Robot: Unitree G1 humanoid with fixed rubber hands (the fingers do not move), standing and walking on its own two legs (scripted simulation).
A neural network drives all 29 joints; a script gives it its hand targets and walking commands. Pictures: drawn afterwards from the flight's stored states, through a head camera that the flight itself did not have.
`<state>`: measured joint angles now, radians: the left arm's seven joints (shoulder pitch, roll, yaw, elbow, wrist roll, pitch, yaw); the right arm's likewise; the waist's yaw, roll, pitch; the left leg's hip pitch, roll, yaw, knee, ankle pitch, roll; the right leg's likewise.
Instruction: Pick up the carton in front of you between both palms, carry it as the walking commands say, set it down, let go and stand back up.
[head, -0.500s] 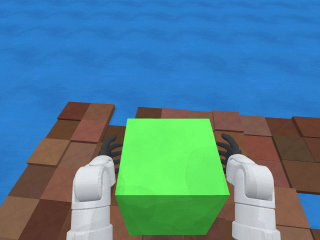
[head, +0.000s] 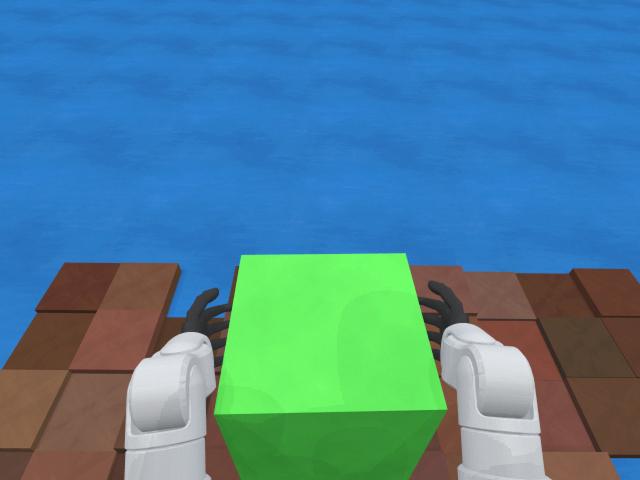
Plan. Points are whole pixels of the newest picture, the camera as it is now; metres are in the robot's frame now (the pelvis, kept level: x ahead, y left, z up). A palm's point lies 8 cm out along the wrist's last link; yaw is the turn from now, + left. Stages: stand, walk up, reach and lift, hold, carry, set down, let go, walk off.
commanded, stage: carry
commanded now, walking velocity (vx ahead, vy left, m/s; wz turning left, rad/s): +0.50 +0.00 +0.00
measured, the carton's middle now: (324, 375) +0.26 +0.01 +0.00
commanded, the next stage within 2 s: none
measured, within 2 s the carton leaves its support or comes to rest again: neither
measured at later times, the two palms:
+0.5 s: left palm (229, 159) +0.53 +0.15 +0.15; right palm (415, 147) +0.58 -0.14 +0.14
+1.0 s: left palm (250, 82) +0.94 +0.18 +0.10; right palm (375, 76) +0.95 -0.12 +0.11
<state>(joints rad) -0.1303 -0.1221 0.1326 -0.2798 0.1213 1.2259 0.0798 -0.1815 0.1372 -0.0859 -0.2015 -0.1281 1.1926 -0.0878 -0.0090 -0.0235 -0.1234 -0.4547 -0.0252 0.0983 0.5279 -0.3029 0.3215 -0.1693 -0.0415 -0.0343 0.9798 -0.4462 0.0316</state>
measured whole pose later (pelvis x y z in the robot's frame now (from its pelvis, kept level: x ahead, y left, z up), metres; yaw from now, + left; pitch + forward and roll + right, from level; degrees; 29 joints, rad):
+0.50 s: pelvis +0.28 -0.03 +0.03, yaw +4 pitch +5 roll +0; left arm -0.24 -0.11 0.12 -0.28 0.09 1.23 0.10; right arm -0.26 0.11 -0.12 -0.29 -0.12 1.23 -0.09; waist 0.09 0.02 -0.17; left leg -0.55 0.06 0.07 0.69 -0.19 -0.01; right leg -0.03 -0.02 -0.14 0.27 -0.33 0.00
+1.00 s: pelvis +0.61 +0.02 +0.00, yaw +5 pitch +6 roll -1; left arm -0.48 -0.10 0.21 -0.20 0.12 1.21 0.11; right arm -0.52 0.08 -0.21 -0.12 -0.04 1.17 -0.11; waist -0.07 -0.01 0.00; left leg -0.12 -0.02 0.12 0.44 -0.42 0.07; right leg -0.73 -0.03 -0.11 0.74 -0.11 -0.05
